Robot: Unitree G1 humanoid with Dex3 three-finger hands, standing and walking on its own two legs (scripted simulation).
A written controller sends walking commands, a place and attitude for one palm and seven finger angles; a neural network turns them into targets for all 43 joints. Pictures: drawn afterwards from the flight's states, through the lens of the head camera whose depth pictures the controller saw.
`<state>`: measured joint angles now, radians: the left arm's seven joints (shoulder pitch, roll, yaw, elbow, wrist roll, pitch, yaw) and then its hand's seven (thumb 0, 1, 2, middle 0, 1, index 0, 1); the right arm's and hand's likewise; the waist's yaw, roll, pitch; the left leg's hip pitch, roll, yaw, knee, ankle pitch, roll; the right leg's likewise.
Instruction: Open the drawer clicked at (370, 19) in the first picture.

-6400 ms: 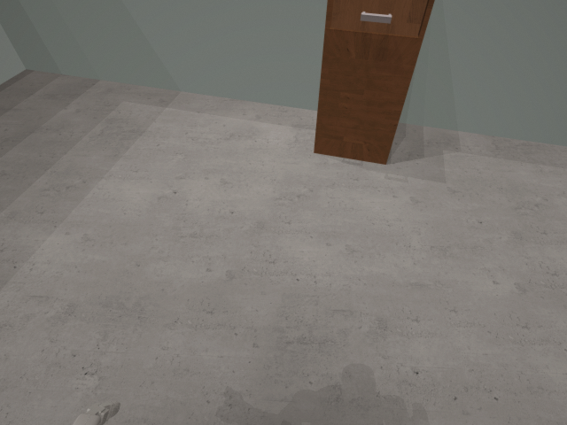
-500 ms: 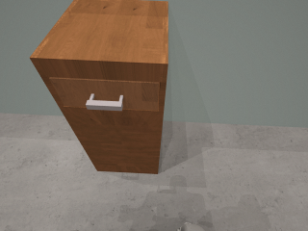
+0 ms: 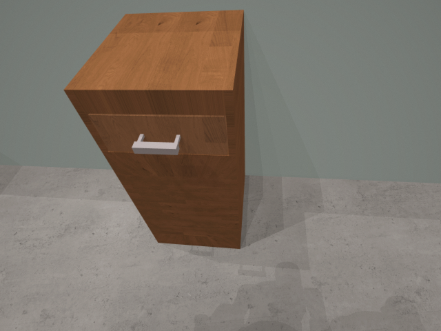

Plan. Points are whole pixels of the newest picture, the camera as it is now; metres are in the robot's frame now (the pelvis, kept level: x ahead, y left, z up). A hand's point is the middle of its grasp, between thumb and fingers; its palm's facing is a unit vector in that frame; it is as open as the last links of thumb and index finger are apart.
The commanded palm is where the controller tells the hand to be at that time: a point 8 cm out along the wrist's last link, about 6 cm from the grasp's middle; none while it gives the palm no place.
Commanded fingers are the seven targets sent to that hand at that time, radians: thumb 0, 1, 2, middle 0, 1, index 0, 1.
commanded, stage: come to a stop and stand still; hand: left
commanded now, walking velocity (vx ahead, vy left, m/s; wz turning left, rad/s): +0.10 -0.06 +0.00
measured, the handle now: (157, 142) +0.56 +0.23 -0.03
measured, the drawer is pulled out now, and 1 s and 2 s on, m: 0.00 0.00 0.00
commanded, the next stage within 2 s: look again from close up in 0.98 s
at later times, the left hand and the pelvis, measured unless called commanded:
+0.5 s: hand out of the picture +0.05 +0.19 -0.18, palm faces +0.00 -0.98 -0.22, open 7.3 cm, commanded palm none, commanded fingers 0.00 0.90 0.90 -0.20 -0.30 -0.20 -0.30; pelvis +0.03 +0.01 -0.01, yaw -1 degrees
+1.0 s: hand out of the picture +0.06 +0.18 -0.18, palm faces +0.06 -0.98 -0.20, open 7.3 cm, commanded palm none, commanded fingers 0.00 0.90 0.90 -0.20 -0.30 -0.20 -0.30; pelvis +0.07 +0.01 -0.01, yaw +0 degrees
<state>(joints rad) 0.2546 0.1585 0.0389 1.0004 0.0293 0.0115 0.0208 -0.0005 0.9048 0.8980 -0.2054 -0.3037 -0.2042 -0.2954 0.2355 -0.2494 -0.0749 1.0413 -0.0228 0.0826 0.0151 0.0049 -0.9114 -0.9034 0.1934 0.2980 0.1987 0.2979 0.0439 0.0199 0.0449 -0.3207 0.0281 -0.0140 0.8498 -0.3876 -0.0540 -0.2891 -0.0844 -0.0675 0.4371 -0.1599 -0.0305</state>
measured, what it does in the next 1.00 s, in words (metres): steps on the spot: left foot, then right foot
